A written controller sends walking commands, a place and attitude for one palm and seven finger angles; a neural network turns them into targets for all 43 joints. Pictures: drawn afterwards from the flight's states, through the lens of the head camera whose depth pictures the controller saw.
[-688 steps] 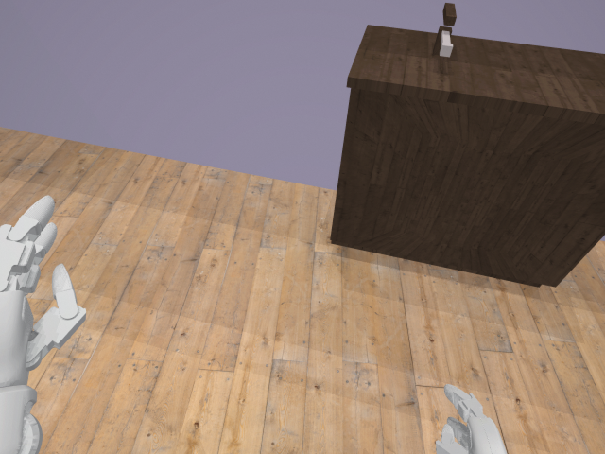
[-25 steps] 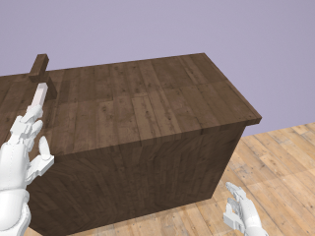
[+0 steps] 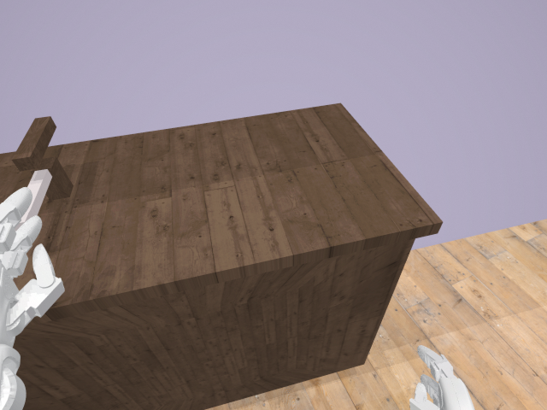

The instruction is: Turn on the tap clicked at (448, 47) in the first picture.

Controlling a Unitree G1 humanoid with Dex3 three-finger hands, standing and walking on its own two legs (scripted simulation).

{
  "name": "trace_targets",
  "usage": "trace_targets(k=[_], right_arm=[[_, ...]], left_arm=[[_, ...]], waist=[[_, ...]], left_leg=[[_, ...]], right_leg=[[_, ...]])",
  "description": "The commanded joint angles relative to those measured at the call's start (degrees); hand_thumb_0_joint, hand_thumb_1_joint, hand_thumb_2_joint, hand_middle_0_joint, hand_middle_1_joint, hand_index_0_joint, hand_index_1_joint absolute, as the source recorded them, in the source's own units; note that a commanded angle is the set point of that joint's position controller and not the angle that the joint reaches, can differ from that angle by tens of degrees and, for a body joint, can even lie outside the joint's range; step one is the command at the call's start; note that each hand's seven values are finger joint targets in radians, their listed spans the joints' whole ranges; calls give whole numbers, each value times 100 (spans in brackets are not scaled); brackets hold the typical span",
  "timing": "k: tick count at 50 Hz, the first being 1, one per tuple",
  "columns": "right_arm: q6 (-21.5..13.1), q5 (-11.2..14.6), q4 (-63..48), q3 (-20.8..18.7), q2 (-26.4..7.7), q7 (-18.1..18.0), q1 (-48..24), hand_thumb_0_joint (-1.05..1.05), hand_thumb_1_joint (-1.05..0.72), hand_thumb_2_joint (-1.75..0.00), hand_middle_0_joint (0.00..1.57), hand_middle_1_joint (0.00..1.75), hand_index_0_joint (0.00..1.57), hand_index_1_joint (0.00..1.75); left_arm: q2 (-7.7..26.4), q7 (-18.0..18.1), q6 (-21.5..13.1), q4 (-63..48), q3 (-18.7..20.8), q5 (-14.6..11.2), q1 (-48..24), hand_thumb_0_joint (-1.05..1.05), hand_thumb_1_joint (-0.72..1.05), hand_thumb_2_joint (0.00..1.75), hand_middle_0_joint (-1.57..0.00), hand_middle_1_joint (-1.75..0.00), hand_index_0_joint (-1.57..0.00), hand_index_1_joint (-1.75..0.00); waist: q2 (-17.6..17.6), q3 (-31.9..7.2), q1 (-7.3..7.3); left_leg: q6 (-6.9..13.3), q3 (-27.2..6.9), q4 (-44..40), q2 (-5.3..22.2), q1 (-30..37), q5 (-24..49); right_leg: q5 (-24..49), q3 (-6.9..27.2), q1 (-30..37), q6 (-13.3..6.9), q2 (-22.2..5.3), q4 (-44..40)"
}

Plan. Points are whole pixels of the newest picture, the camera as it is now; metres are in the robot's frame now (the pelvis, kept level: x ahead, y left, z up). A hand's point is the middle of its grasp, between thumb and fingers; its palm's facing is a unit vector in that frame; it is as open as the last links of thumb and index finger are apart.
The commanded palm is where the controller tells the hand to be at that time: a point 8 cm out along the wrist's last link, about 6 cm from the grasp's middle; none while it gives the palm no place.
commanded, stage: turn the palm inward beside the body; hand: left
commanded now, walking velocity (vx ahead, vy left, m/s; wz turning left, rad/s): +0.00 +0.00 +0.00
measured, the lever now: (22, 224) +0.32 +0.43 +0.12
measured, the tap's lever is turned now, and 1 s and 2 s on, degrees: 0 0 0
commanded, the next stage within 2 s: reach beside the lever's end, fingers flat in 1.34 s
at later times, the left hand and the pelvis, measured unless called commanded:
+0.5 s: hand (42, 296) +0.18 +0.28 +0.17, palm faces +0.50 -0.85 -0.17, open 7.4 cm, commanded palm +0.13 +0.31 +0.18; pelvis +0.00 +0.03 +0.00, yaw +1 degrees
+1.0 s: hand (40, 317) +0.16 +0.26 +0.17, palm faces +0.52 -0.85 -0.09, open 7.4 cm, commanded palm +0.10 +0.29 +0.18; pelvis -0.02 +0.02 +0.00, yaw +2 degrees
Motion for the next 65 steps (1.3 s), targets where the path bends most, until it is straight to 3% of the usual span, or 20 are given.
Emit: trace_targets(k=[1,5,7,10,12,13,17,21,27,30,32,34,40,42,51,57,58,61,63,65], right_arm=[[-409,46,-1037,-180,-505,-77,-812,0,-90,-90,20,30,20,30],[-598,39,-1060,-198,-526,-146,-769,0,-90,-90,20,30,20,30],[-682,23,-1089,-187,-505,-140,-804,0,-90,-90,20,30,20,30],[-708,5,-1078,-168,-482,-117,-738,0,-90,-90,20,30,20,30],[-690,21,-1110,-153,-473,-113,-845,0,-90,-90,20,30,20,30],[-673,23,-1140,-125,-431,-109,-856,0,-90,-90,20,30,20,30],[-553,60,-1166,-68,-435,-123,-1007,0,-90,-90,20,30,20,30],[-504,69,-1197,-11,-421,-147,-1072,0,-90,-90,20,30,20,30],[-563,74,-1219,85,-387,-185,-1246,0,-90,-90,20,30,20,30],[-577,67,-1227,109,-373,-183,-1248,0,-90,-90,20,30,20,30],[-589,71,-1214,110,-381,-187,-1301,0,-90,-90,20,30,20,30],[-585,92,-1206,122,-354,-189,-1330,0,-90,-90,20,30,20,30],[-636,117,-1169,108,-386,-195,-1356,0,-90,-90,20,30,20,30],[-677,137,-1146,117,-378,-216,-1393,0,-90,-90,20,30,20,30],[-794,137,-1119,103,-396,-220,-1335,0,-90,-90,20,30,20,30],[-820,132,-1116,82,-405,-211,-1298,0,-90,-90,20,30,20,30],[-821,136,-1136,84,-396,-212,-1297,0,-90,-90,20,30,20,30],[-822,123,-1117,61,-414,-205,-1249,0,-90,-90,20,30,20,30],[-820,138,-1136,69,-397,-195,-1246,0,-90,-90,20,30,20,30],[-833,122,-1136,58,-410,-191,-1220,0,-90,-90,20,30,20,30]], left_arm=[[873,-19,-117,-1121,491,-133,-327,0,90,90,-20,-30,-20,-30],[757,-35,-272,-1460,213,-79,-625,0,90,90,-20,-30,-20,-30],[848,57,-387,-1750,227,34,-577,0,90,90,-20,-30,-20,-30],[714,187,-401,-1713,155,77,-356,0,90,90,-20,-30,-20,-30],[765,277,-265,-1689,284,78,-243,0,90,90,-20,-30,-20,-30],[589,301,-185,-1721,145,43,-270,0,90,90,-20,-30,-20,-30],[518,372,253,-1613,170,-63,-228,0,90,90,-20,-30,-20,-30],[340,365,500,-1738,-145,-76,-516,0,90,90,-20,-30,-20,-30],[458,503,555,-2090,-211,65,-798,0,90,90,-20,-30,-20,-30],[347,555,581,-2096,-287,31,-692,0,90,90,-20,-30,-20,-30],[438,592,634,-2097,-129,-9,-548,0,90,90,-20,-30,-20,-30],[233,577,712,-2017,-279,-108,-494,0,90,90,-20,-30,-20,-30],[188,603,847,-2075,-261,-258,-534,0,90,90,-20,-30,-20,-30],[297,642,857,-2136,-174,-246,-643,0,90,90,-20,-30,-20,-30],[207,603,883,-2078,-305,-295,-595,0,90,90,-20,-30,-20,-30],[311,599,894,-2039,-99,-344,-482,0,90,90,-20,-30,-20,-30],[179,585,881,-2096,-240,-347,-559,0,90,90,-20,-30,-20,-30],[227,580,865,-1971,-144,-391,-478,0,90,90,-20,-30,-20,-30],[185,582,858,-2037,-188,-364,-539,0,90,90,-20,-30,-20,-30],[189,570,850,-2011,-190,-370,-504,0,90,90,-20,-30,-20,-30]], waist=[[-303,-517,37],[-328,-504,1],[-70,-709,73],[-79,-789,106],[-27,-764,175],[-7,-743,151],[23,-549,187],[-128,-348,97],[211,-267,129],[165,-266,135],[135,-327,185],[156,-213,144],[4,-165,140],[96,-75,150],[4,6,115],[-76,-105,174],[-54,-149,134],[-279,-156,144],[-75,-173,142],[-193,-172,131]], left_leg=[[438,435,31,-299,408,1753],[467,355,-2,-292,573,1822],[471,380,17,-303,689,1992],[431,313,-26,-277,652,2002],[407,296,-83,-252,615,1945],[395,292,-91,-252,610,1950],[357,245,-208,-212,533,1759],[353,174,-328,-179,539,1419],[346,75,-507,-193,554,678],[330,57,-539,-208,481,483],[330,54,-541,-214,484,499],[326,79,-532,-216,437,323],[352,71,-483,-233,410,344],[354,75,-487,-250,397,207],[380,114,-393,-274,392,209],[389,122,-330,-280,453,478],[390,140,-312,-281,476,511],[403,147,-259,-274,450,639],[399,162,-267,-286,494,736],[403,167,-237,-277,502,795]], right_leg=[[3719,174,101,573,-474,-546],[3055,35,-174,453,-361,-491],[2923,-9,-168,382,-324,-423],[2612,-92,-177,316,-302,-347],[2443,-117,-157,296,-283,-374],[2428,-133,-162,290,-299,-367],[2122,-170,-162,268,-275,-488],[1682,-193,-295,273,-260,-588],[809,-144,-427,225,-232,-707],[649,-158,-409,218,-241,-703],[674,-155,-338,219,-235,-734],[555,-151,-411,233,-246,-787],[575,-129,-404,248,-268,-869],[415,-98,-437,255,-275,-938],[378,-17,-493,278,-316,-1024],[702,6,-379,296,-316,-1028],[759,13,-393,303,-330,-1004],[990,39,-355,329,-337,-997],[1126,29,-341,313,-347,-960],[1256,35,-319,327,-350,-947]])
